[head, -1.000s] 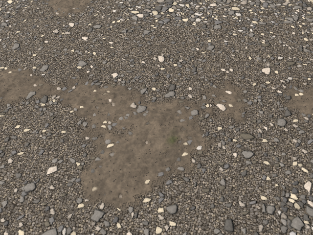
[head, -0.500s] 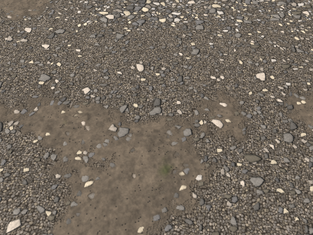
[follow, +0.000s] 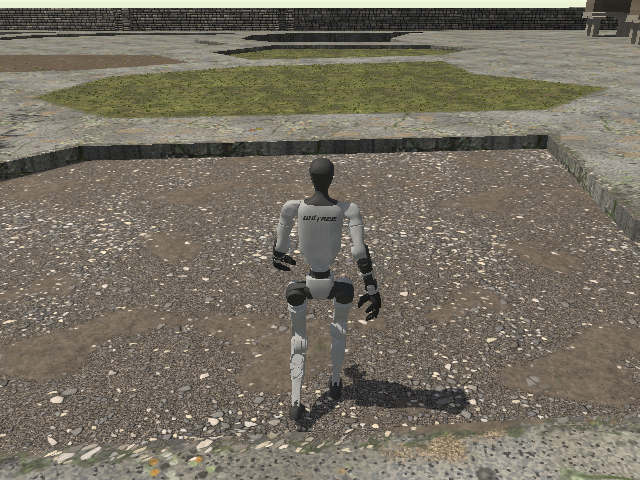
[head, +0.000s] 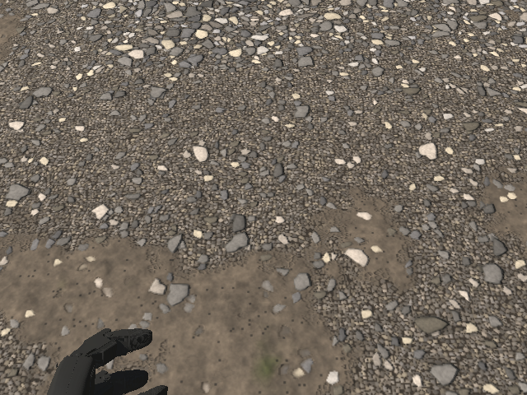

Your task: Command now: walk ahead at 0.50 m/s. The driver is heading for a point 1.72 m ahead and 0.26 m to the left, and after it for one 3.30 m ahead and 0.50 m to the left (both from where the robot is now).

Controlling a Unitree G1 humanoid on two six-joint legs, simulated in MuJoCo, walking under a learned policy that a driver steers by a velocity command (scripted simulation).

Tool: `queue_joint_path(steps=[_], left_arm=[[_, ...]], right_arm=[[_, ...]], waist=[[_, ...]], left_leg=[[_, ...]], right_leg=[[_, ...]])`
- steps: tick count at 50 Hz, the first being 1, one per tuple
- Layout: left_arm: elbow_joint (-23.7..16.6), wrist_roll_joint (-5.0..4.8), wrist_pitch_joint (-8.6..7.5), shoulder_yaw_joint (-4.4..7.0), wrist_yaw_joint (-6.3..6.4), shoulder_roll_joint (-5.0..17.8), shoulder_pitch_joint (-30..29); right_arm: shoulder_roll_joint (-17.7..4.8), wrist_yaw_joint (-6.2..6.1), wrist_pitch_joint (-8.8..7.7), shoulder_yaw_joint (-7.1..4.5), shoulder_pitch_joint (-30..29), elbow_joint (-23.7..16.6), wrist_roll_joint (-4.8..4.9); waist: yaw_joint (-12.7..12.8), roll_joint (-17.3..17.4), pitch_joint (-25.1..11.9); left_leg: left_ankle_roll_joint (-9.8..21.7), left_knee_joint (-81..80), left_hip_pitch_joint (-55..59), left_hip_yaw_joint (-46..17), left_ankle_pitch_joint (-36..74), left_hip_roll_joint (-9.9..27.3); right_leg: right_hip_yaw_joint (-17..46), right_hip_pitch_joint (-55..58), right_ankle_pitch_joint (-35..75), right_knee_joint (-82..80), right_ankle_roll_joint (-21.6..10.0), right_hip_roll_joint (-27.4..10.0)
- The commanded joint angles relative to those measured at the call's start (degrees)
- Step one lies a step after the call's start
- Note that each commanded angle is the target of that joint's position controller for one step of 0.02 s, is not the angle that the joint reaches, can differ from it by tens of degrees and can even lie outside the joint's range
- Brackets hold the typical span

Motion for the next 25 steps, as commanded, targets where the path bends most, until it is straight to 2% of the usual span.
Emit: queue_joint_path(steps=[1,2,3,4,5,7,9,13,16,18,20,21,22,23,24,25], left_arm=[[2.0,-0.47,0.67,3.26,1.15,8.8,15.7],[2.1,-0.03,0.53,2.9,0.78,7.6,12.6],[2.1,0.25,-0.06,2.43,0.45,6.2,10.8],[2.5,0.28,-0.47,2.37,0.09,5.8,10.0],[3.1,0.15,-0.82,2.4,0.1,5.9,10.2],[4.6,0.21,-1.16,2.81,0.37,7.5,11.8],[6.0,0.11,-0.97,3.23,0.9,9.0,14.4],[8.5,-0.78,-0.4,3.43,1.55,10.5,18.4],[10.6,-1.26,-0.17,3.4,1.63,11.1,21.8],[11.7,-1.33,0.19,3.47,1.7,11.6,22.8],[12.4,-1.33,0.79,3.82,1.97,12.8,22.4],[12.5,-1.41,1.14,3.77,2.04,13.1,21.5],[12.4,-1.19,1.31,3.26,2.09,12.0,21.2],[10.9,-0.05,1.21,2.1,2.21,9.6,20.8],[10.5,-0.43,0.12,0.28,1.81,3.3,27.6],[11.3,-1.13,-0.74,1.43,1.68,8.7,25.4]], right_arm=[[-8.8,0.55,-2.61,-1.86,-5.8,-7.0,1.16],[-7.6,0.2,-2.25,-1.96,-7.6,-7.4,0.56],[-7.2,-0.27,-1.46,-2.31,-7.0,-7.2,-0.34],[-5.9,-0.4,-0.77,-2.23,-5.1,-6.8,-0.3],[-4.5,-0.38,-0.41,-2.0,-4.4,-6.8,-0.32],[-4.5,-0.46,-0.29,-2.09,-7.4,-8.0,-0.52],[-4.0,-0.33,-0.63,-1.84,-12.3,-9.5,-0.77],[-2.8,0.44,-1.05,-1.07,-20.3,-11.5,-0.52],[-3.5,1.18,-1.28,-0.8,-25.5,-13.3,0.11],[-4.3,1.76,-1.79,-0.79,-27.8,-14.6,0.34],[-5.8,2.07,-2.38,-1.11,-26.1,-14.6,0.32],[-6.7,2.04,-2.56,-1.62,-22.6,-13.7,0.16],[-9.2,1.71,-2.61,-2.87,-14.6,-11.2,-0.12],[-13.8,1.22,-2.61,-4.2,-3.2,-9.0,-0.79],[-17.6,1.54,-2.02,-5.27,0.8,-7.4,-0.66],[-12.0,1.68,-1.83,-3.68,0.9,-7.7,0.01]], waist=[[8.4,-5.7,-7.2],[6.1,-2.4,-2.9],[3.9,-2.6,-1.8],[2.3,-4.1,-1.9],[1.8,-4.9,-2.3],[1.8,-4.7,-1.2],[3.1,-3.8,-0.3],[6.0,-4.4,0.8],[8.0,-4.8,2.2],[8.1,-5.1,2.7],[6.4,-6.4,1.6],[4.0,-6.5,-0.3],[0.6,-5.6,-5.5],[-3.7,-0.2,-14.5],[-1.4,15.3,-21.4],[-3.0,11.6,-20.8]], left_leg=[[-0.1,18.6,-34.1,-2.9,3.6,5.6],[-0.5,14.4,-31.6,-2.0,6.6,7.2],[-0.8,11.8,-27.3,-2.4,8.9,8.8],[-1.1,9.9,-24.1,-2.3,10.2,9.3],[-1.5,8.4,-22.8,-1.6,11.1,9.3],[-2.4,3.8,-24.5,-1.1,15.8,9.8],[-2.9,-3.3,-26.9,-0.9,22.6,10.1],[-3.1,-17.1,-22.6,1.0,33.0,7.6],[-2.9,-21.7,-22.4,1.3,31.8,6.7],[-1.6,-24.5,-23.2,1.3,27.8,6.2],[0.1,-26.5,-19.7,2.0,23.2,5.3],[1.3,-28.4,-13.8,3.7,22.5,3.8],[3.0,-28.6,-2.1,4.2,23.1,3.1],[7.1,-26.6,15.2,-6.0,26.9,12.7],[15.8,-31.6,34.6,-30.8,15.4,24.5],[15.0,-36.0,34.0,-36.7,9.1,24.5]], right_leg=[[30.6,35.5,-2.9,-15.4,-12.8,-21.0],[25.9,26.9,1.0,-17.8,-11.3,-18.6],[22.3,21.0,4.4,-20.1,-10.1,-16.5],[20.0,17.6,5.3,-21.5,-9.8,-15.4],[17.9,15.8,7.6,-22.5,-10.1,-14.9],[14.7,14.6,9.6,-24.2,-10.2,-14.2],[12.8,15.8,10.8,-24.6,-9.5,-13.8],[8.2,15.7,9.8,-23.6,-7.0,-11.7],[9.4,19.6,6.8,-22.4,-7.1,-13.8],[10.8,23.9,7.3,-20.2,-6.6,-15.8],[11.6,26.8,12.3,-17.0,-5.4,-17.2],[10.4,27.0,19.8,-12.9,-4.4,-16.1],[7.9,25.0,26.9,-4.1,-2.9,-13.2],[4.4,15.2,17.4,13.1,-0.6,-9.7],[2.1,-8.4,-15.0,32.6,3.4,-0.3],[9.0,-15.0,-24.4,39.8,3.0,-2.2]])
Next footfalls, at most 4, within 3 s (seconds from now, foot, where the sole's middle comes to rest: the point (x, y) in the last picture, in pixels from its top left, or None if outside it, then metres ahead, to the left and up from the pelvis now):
0.44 left None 0.40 0.16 -0.76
1.00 right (296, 310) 0.68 -0.09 -0.76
1.56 left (201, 234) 0.95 0.17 -0.76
2.06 right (230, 148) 1.31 0.08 -0.76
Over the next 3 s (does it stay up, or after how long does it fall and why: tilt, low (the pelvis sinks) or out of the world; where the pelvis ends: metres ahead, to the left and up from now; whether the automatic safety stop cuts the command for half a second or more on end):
stays up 1.54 0.31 0.02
